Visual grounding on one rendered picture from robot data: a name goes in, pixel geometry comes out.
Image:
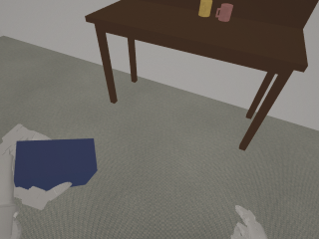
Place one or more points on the robot left forearm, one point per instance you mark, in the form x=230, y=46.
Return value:
x=10, y=228

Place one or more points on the sponge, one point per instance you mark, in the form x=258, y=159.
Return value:
x=49, y=162

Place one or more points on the table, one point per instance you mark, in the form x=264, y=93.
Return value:
x=265, y=35

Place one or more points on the robot left hand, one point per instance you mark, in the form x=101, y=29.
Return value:
x=34, y=196

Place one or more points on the robot right hand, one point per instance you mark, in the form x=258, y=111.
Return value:
x=254, y=229

